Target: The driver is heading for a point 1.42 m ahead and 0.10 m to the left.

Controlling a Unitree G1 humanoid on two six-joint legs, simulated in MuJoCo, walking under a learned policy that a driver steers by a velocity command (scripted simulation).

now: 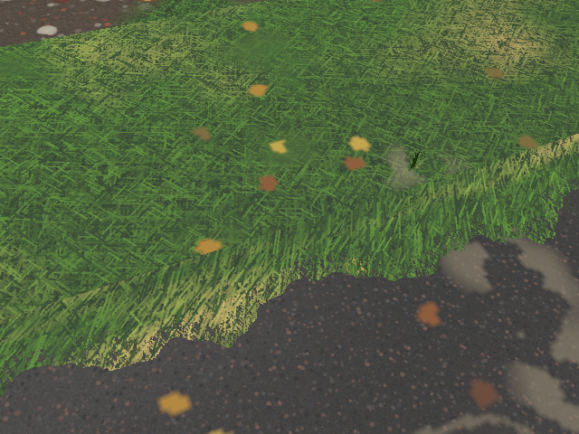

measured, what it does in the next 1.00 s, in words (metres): walks ahead: right foot, then left foot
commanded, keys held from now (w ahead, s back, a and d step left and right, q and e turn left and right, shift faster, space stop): w+q+shift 0.22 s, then w+shift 0.32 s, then w+e+shift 0.46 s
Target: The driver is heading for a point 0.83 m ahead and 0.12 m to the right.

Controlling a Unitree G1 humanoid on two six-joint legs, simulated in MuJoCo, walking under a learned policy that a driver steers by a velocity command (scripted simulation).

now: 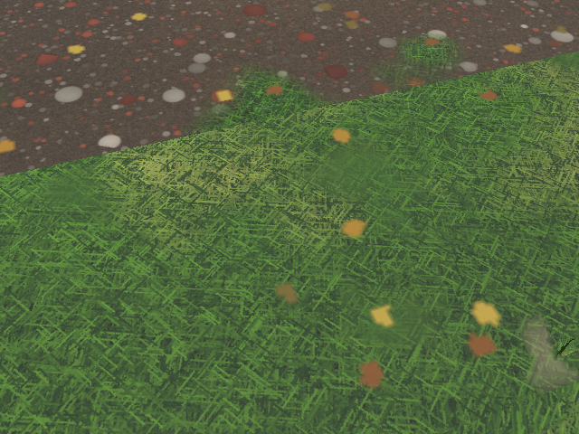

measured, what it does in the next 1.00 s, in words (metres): walks ahead: right foot, then left foot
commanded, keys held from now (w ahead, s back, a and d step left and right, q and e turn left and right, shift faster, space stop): w+e+shift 0.24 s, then e+shift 0.10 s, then shift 0.08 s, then q+shift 0.48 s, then shift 0.10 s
